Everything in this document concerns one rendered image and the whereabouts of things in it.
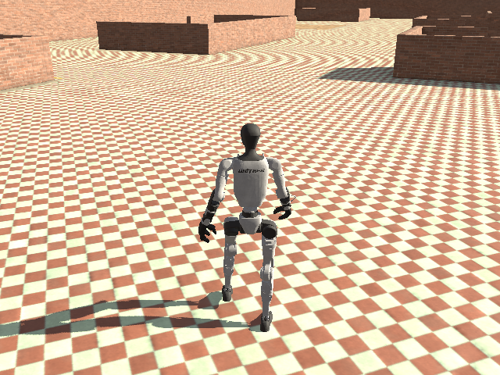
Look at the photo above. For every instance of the right robot forearm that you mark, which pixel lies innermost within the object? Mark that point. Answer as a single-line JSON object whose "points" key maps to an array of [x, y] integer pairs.
{"points": [[285, 202]]}

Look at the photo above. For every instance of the left robot forearm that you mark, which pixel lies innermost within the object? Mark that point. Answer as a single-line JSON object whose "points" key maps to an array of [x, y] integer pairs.
{"points": [[210, 210]]}

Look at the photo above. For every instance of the robot head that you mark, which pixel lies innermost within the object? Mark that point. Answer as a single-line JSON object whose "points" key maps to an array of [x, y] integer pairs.
{"points": [[250, 134]]}

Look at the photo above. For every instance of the right robot foot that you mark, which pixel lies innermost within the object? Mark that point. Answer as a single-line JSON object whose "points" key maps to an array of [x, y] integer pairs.
{"points": [[265, 325]]}

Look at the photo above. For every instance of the robot left hand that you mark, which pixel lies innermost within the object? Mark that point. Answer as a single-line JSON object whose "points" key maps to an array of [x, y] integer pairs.
{"points": [[202, 231]]}

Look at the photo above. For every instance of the robot right hand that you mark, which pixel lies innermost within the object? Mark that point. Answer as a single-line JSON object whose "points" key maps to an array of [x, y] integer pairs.
{"points": [[286, 215]]}

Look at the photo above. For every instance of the left robot upper arm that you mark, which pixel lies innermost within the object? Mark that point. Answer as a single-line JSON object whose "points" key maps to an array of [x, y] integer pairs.
{"points": [[221, 178]]}

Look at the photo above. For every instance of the right robot upper arm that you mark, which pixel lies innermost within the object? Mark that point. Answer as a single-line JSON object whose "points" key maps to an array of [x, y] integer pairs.
{"points": [[278, 176]]}

